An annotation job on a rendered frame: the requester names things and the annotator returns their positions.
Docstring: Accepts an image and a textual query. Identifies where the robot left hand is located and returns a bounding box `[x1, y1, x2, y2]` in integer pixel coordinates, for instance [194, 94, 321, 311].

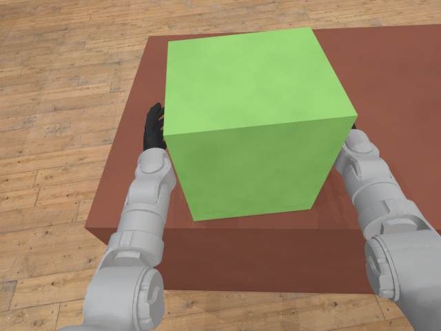
[143, 102, 167, 151]

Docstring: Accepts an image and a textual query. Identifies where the right robot upper arm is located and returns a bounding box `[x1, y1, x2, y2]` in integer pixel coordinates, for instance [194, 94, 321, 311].
[365, 230, 441, 331]

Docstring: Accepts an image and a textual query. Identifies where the left robot upper arm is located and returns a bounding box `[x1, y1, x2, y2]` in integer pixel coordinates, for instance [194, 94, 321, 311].
[56, 265, 165, 331]

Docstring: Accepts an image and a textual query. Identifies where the pedestal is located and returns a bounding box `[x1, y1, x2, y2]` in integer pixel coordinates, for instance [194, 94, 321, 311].
[84, 24, 441, 294]

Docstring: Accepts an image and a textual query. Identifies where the carton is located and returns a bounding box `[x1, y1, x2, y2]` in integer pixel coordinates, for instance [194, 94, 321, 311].
[163, 27, 358, 221]

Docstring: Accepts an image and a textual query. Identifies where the robot right forearm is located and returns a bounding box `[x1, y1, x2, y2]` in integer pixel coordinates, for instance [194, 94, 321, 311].
[334, 129, 441, 240]

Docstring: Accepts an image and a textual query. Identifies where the robot left forearm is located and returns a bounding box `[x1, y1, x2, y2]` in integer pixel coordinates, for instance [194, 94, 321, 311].
[83, 148, 176, 319]

